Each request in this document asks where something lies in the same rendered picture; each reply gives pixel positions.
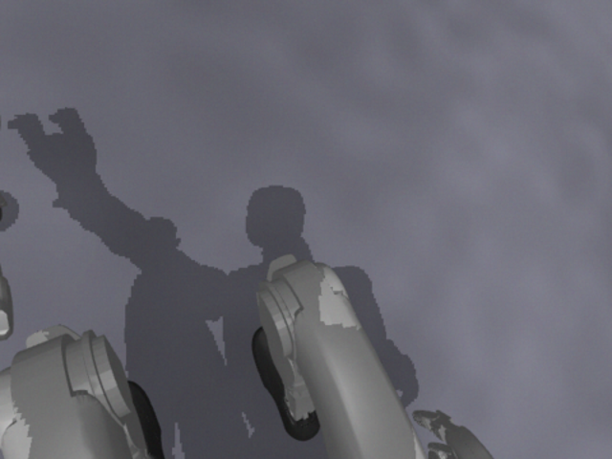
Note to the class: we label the left robot foot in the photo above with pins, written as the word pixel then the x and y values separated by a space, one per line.
pixel 150 425

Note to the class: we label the right robot foot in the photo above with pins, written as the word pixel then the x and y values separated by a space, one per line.
pixel 301 430

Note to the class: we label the right robot hand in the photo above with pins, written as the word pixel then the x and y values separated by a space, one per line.
pixel 461 443

